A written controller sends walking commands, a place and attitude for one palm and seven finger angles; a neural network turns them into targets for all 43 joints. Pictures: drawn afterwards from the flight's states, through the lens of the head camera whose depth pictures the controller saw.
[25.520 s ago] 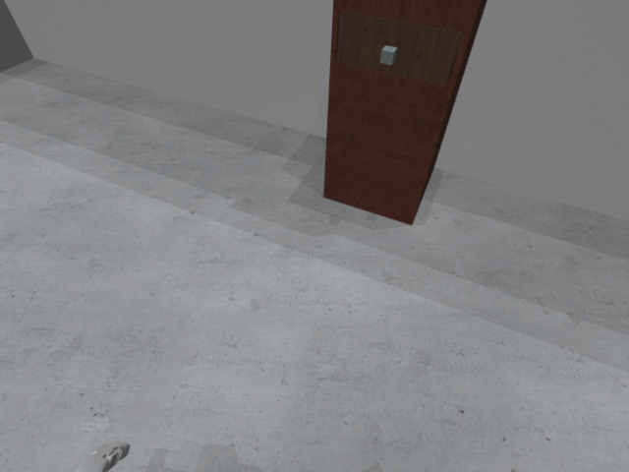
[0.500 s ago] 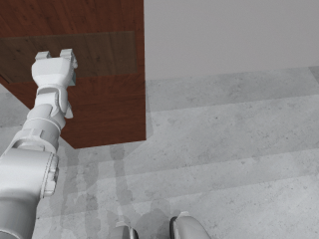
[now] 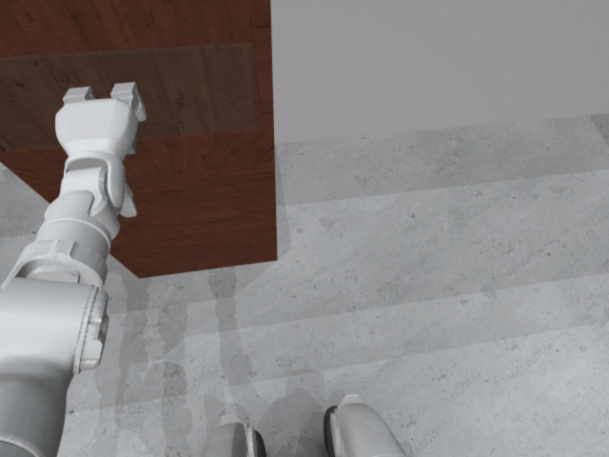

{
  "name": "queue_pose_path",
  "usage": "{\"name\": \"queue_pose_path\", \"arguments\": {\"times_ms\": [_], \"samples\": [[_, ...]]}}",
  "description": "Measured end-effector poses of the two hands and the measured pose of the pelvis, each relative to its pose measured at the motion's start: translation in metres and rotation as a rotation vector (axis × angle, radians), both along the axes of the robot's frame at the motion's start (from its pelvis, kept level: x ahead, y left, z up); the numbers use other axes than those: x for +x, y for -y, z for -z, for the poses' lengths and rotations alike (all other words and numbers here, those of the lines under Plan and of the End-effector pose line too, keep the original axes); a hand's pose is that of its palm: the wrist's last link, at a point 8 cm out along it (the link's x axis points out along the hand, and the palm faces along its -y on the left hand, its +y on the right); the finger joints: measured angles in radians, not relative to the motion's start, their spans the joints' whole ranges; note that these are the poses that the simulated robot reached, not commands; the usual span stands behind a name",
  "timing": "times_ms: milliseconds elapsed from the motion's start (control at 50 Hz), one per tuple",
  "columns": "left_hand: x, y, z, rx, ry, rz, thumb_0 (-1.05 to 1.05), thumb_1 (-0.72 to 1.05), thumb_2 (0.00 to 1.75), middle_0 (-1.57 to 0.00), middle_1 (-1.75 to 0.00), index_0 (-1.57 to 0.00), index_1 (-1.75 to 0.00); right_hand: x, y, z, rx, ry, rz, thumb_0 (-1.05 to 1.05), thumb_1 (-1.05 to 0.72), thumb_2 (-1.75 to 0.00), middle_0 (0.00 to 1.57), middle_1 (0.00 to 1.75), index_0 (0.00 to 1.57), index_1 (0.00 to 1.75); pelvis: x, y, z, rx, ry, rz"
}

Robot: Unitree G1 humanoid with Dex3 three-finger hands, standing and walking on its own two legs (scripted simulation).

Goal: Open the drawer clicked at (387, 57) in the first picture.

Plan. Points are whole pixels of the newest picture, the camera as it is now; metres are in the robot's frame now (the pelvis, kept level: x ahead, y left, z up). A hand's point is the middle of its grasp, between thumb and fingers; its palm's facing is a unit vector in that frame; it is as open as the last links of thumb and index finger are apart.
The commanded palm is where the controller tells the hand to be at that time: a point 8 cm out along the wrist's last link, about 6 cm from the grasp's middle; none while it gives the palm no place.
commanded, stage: lower the fingers behind the handle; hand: left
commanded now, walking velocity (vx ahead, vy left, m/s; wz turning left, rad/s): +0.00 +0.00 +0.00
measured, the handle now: (116, 123) +0.57 +0.21 +0.03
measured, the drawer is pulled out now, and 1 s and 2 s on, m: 0.00 0.00 0.02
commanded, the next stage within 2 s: close the thumb around the handle in 0.04 s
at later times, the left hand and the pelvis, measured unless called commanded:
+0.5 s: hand (114, 153) +0.53 +0.21 +0.01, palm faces -0.05 -0.01 -1.00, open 10.2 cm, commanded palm +0.51 +0.21 +0.06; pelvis +0.00 +0.00 +0.00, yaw +0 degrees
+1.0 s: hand (115, 155) +0.52 +0.21 +0.01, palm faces -0.06 -0.02 -1.00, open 7.8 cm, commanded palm +0.50 +0.20 +0.06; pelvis +0.01 +0.00 +0.00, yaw +0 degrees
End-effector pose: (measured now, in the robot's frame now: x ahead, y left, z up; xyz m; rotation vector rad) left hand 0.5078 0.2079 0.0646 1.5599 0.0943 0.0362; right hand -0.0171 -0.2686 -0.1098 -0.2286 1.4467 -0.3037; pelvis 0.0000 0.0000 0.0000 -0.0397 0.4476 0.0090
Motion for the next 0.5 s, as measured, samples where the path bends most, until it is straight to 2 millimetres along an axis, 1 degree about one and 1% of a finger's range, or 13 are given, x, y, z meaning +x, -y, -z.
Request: {"name": "queue_pose_path", "arguments": {"times_ms": [120,200,260,360,500], "samples": [[-0.001,-0.001,-0.002,-0.001,-0.044,-0.014,0.00,-0.48,0.30,-0.33,-1.21,-0.32,-1.22,0.000,0.002,-0.005,-0.013,0.022,0.008,0.00,-0.90,-0.90,0.20,0.30,0.20,0.30,-0.002,0.000,-0.003,0.001,0.014,0.004],[-0.001,-0.003,-0.003,-0.002,-0.052,-0.002,0.00,-0.48,0.30,-0.32,-1.20,-0.31,-1.21,-0.004,0.003,-0.007,-0.022,0.016,0.009,0.00,-0.90,-0.90,0.20,0.30,0.20,0.30,-0.002,0.001,-0.004,0.002,0.014,0.005],[-0.001,-0.004,-0.002,-0.003,-0.045,0.013,0.00,-0.43,0.32,-0.32,-1.21,-0.31,-1.21,-0.008,0.004,-0.007,-0.026,0.002,0.008,0.00,-0.90,-0.90,0.20,0.30,0.20,0.30,-0.001,0.001,-0.003,0.001,0.010,0.004],[-0.001,-0.005,-0.001,-0.005,-0.022,0.024,0.00,-0.27,0.39,-0.33,-1.22,-0.32,-1.23,-0.012,0.003,-0.006,-0.022,-0.021,0.010,0.00,-0.90,-0.90,0.20,0.30,0.20,0.30,0.001,0.001,-0.001,-0.001,0.001,0.003],[-0.001,-0.004,-0.001,-0.003,-0.011,0.005,0.00,0.06,0.53,-0.36,-1.26,-0.34,-1.26,-0.009,0.001,-0.004,-0.005,-0.025,0.016,0.00,-0.90,-0.90,0.20,0.30,0.20,0.30,0.004,0.001,-0.002,-0.002,0.001,0.002]]}}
